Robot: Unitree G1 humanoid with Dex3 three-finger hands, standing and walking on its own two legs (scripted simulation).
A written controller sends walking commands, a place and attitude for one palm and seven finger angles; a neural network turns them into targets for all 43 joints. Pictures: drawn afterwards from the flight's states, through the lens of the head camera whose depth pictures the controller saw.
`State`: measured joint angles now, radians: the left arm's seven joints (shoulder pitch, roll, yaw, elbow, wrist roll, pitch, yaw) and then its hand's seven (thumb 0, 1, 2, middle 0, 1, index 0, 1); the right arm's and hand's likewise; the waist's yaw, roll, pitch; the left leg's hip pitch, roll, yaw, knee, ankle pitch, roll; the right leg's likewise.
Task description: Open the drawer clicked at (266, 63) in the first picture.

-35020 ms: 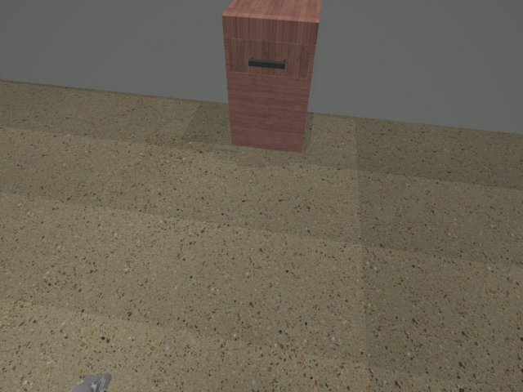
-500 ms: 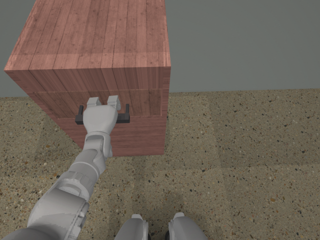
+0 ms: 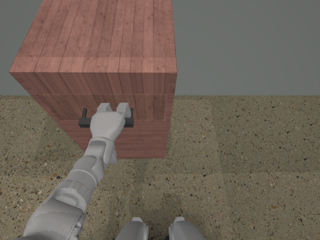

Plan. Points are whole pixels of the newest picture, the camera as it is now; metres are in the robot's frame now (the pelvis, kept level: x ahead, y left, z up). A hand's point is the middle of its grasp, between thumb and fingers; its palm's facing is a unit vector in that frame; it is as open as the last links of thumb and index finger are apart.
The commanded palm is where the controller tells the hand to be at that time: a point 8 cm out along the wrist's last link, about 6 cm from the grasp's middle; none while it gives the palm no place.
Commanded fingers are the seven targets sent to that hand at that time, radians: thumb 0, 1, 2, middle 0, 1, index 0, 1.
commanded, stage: re-aim the fingers above the handle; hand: left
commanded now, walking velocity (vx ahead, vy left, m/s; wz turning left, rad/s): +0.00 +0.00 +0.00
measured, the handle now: (107, 116) +0.50 +0.17 -0.12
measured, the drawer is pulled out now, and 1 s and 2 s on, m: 0.00 0.00 0.00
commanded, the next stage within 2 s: lower the fingers behind the handle in 0.64 s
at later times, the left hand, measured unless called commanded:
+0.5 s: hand (122, 126) +0.42 +0.11 -0.05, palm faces -0.01 -0.15 -0.99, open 13.8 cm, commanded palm +0.40 +0.15 +0.00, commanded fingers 0.00 -0.50 0.30 -0.30 -1.20 -0.30 -1.20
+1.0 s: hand (115, 126) +0.43 +0.13 -0.07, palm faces +0.04 -0.11 -0.99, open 13.8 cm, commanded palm +0.40 +0.15 -0.03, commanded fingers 0.00 -0.50 0.30 -0.30 -1.20 -0.30 -1.20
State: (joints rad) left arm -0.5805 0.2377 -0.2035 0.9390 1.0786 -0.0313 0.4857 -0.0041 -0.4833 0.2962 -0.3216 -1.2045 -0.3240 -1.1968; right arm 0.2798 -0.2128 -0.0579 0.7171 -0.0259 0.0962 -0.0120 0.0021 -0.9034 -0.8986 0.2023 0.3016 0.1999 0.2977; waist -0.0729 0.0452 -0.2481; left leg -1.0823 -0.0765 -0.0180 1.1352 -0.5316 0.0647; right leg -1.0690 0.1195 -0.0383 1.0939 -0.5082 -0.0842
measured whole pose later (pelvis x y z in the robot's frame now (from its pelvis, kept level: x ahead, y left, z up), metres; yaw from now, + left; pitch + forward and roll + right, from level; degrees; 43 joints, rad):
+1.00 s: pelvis -0.01 +0.00 -0.02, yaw -1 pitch +30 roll -2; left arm -0.66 0.24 -0.11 1.01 1.18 -0.03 0.65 0.00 -0.48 0.30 -0.32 -1.20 -0.32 -1.20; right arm 0.26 -0.23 -0.06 0.70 -0.06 0.10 0.00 0.00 -0.90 -0.90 0.20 0.30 0.20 0.30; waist -0.10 0.05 -0.28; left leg -1.20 -0.06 0.00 1.25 -0.56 0.07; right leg -1.19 0.13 -0.04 1.20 -0.53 -0.08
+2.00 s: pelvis -0.03 -0.01 -0.06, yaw -2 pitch +34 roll -1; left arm -0.72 0.29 -0.09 1.06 1.13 0.05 0.61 0.00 -0.48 0.30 -0.25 -1.19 -0.27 -1.19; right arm 0.26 -0.22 -0.04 0.70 -0.05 0.06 0.04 0.00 -0.90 -0.90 0.20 0.30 0.20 0.30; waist -0.10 0.05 -0.27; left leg -1.39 -0.06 0.02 1.40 -0.60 0.06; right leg -1.39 0.13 -0.05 1.37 -0.57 -0.09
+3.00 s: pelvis -0.03 +0.00 -0.06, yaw -2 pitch +34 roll -2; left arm -0.72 0.27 -0.10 1.05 1.11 0.08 0.63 0.00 0.58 0.76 -0.31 -1.28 -0.34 -1.28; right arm 0.25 -0.22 -0.04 0.70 -0.05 0.08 0.05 0.00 -0.90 -0.90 0.20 0.30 0.20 0.30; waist -0.10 0.05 -0.25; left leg -1.38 -0.06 0.03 1.40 -0.60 0.07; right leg -1.38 0.13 -0.04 1.36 -0.57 -0.08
